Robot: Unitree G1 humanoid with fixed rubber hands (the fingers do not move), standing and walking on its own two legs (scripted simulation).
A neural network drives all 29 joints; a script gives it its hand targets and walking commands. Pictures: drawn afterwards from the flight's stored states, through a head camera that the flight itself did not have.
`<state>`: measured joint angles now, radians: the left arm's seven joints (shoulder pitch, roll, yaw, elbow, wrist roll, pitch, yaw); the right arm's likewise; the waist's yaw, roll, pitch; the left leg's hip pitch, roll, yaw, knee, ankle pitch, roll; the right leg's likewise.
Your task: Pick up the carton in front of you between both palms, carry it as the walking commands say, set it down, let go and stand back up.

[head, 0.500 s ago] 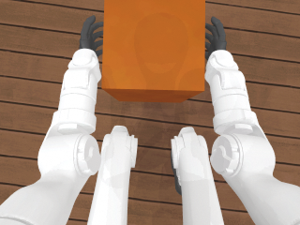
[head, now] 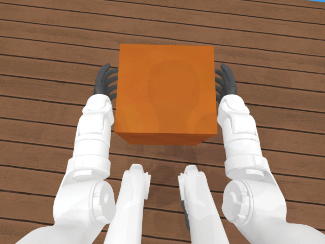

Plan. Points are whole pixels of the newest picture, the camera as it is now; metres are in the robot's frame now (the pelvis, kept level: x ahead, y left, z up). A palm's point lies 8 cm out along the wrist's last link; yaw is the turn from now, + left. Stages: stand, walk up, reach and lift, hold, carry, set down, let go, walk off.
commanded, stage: reach and lift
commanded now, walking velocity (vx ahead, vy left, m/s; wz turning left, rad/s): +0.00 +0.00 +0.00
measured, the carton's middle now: (164, 104) +0.45 +0.01 -0.12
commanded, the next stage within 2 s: hold in 1.94 s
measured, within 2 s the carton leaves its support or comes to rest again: neither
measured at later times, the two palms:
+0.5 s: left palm (75, 83) +0.40 +0.15 +0.11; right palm (266, 84) +0.40 -0.15 +0.11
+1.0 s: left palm (14, 53) +0.36 +0.15 +0.24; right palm out of the picture +0.37 -0.15 +0.24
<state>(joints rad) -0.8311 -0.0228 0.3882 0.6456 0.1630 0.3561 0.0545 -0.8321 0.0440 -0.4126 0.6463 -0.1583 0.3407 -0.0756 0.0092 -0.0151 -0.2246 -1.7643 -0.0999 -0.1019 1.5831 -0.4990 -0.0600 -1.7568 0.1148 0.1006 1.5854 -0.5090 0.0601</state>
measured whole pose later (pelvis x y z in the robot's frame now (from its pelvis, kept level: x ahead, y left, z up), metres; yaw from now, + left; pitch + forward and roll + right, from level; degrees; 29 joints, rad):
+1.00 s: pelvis +0.08 +0.00 +0.22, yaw +0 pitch -1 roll +0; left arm -0.25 -0.15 0.25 0.39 0.24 0.59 0.01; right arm -0.26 0.15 -0.27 0.39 -0.25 0.58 -0.01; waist 0.00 0.00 -0.08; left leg -0.21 -0.05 -0.14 0.47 -0.24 -0.01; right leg -0.20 0.05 0.15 0.47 -0.24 0.01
